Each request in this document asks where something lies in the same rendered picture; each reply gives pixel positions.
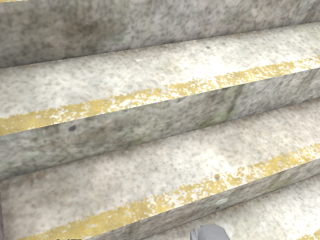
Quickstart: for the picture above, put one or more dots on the robot right thigh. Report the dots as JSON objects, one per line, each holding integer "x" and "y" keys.
{"x": 209, "y": 232}

